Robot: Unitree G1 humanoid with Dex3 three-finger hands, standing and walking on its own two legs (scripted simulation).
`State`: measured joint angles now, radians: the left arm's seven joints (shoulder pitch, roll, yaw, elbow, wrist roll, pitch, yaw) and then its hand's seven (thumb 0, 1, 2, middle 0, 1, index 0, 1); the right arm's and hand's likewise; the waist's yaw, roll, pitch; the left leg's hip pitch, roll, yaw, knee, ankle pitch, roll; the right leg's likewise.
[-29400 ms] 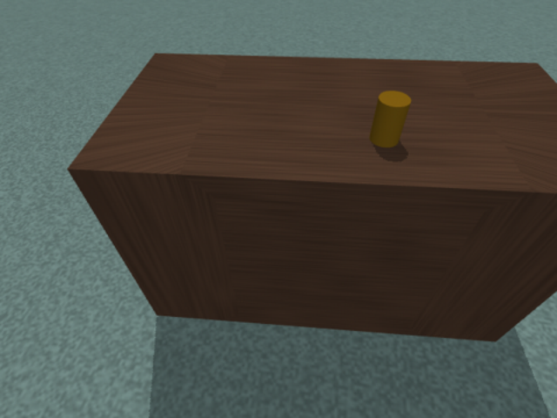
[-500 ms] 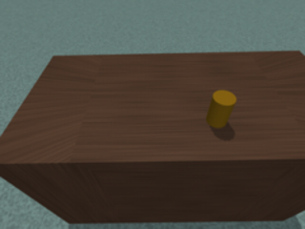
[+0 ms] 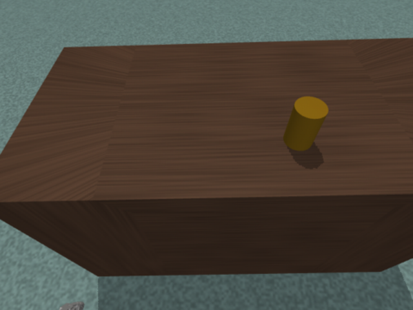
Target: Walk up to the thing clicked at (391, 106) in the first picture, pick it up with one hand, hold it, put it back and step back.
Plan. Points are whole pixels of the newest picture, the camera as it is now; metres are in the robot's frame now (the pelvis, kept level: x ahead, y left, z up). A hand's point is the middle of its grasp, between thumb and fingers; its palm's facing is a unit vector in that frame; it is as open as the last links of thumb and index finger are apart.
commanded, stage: step back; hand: right
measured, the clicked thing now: (303, 124) +0.51 -0.19 +0.03
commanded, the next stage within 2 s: none
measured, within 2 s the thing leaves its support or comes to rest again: neither
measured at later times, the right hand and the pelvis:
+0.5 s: hand out of the picture -0.05 -0.22 -0.14, palm faces +0.04 +0.90 -0.44, open 7.4 cm; pelvis -0.10 +0.05 -0.01, yaw -5 degrees
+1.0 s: hand out of the picture -0.15 -0.23 -0.16, palm faces -0.03 +0.90 -0.44, open 7.4 cm; pelvis -0.22 +0.05 -0.02, yaw -2 degrees
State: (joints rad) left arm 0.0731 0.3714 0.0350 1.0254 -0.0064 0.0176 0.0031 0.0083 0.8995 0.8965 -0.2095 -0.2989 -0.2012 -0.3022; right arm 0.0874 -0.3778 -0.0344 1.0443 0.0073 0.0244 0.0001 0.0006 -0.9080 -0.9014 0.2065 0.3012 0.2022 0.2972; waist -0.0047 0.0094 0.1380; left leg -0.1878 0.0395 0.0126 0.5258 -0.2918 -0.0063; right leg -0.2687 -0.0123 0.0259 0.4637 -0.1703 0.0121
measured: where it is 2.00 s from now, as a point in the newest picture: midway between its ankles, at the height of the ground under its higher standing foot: outside the picture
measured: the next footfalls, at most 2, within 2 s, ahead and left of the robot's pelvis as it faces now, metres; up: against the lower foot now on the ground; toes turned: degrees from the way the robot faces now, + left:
right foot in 0.60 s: -0.12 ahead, -0.08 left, +0.00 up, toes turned -2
left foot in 0.94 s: -0.19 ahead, +0.15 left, +0.00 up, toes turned -3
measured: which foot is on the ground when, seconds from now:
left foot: down 0.00-0.64, up 0.66-0.92, down 0.94-1.00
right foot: down 0.00-0.18, up 0.20-0.58, down 0.60-0.96, up 0.98-1.00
